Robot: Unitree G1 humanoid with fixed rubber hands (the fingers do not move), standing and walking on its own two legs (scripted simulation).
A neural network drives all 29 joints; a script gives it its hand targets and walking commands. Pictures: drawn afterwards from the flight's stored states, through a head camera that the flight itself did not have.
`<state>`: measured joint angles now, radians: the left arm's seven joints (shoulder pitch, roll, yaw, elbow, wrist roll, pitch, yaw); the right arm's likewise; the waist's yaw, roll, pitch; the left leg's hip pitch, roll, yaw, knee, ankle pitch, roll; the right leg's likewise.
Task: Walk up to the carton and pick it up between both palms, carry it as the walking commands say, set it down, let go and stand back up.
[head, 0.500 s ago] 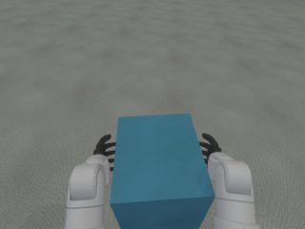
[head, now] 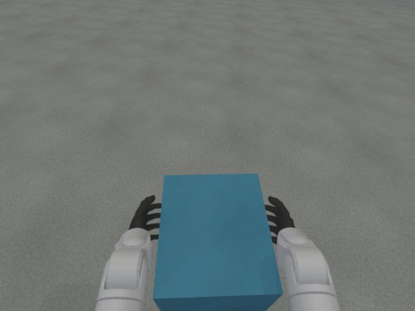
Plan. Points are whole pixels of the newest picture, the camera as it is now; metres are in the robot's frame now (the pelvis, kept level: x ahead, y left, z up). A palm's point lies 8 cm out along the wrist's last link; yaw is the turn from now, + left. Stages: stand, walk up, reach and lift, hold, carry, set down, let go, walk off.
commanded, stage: hold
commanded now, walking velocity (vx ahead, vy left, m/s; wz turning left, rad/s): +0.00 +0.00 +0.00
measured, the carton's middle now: (212, 252) +0.28 +0.00 -0.03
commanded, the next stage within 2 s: set down in 0.68 s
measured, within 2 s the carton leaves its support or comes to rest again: neither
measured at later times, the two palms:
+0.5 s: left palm (126, 232) +0.26 +0.16 +0.07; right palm (277, 249) +0.25 -0.12 +0.05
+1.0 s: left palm (136, 229) +0.30 +0.15 +0.02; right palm (270, 242) +0.29 -0.12 +0.00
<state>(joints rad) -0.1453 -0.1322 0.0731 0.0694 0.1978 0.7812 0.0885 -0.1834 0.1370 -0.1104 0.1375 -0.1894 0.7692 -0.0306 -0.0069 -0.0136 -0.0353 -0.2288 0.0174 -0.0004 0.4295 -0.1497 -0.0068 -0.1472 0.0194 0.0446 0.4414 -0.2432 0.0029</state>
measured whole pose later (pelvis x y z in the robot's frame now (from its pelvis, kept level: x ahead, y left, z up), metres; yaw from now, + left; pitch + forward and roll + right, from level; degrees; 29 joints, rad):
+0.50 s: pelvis -0.06 +0.02 -0.01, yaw +0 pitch -9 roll -1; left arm -0.51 -0.20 0.36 0.39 0.32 0.69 0.02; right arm -0.43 0.15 -0.29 0.44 -0.22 0.71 -0.03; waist 0.01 -0.01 0.07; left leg -0.22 0.01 0.00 0.48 -0.13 0.00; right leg -0.14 0.02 0.05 0.49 -0.23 0.00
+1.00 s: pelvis -0.03 +0.01 -0.01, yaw +0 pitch -8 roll -1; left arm -0.54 -0.22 0.47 0.50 0.40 0.56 0.00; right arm -0.49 0.17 -0.39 0.57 -0.29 0.57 -0.02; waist 0.01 -0.01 0.15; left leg -0.22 0.00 0.00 0.52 -0.16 0.01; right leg -0.15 0.01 0.06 0.54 -0.26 0.00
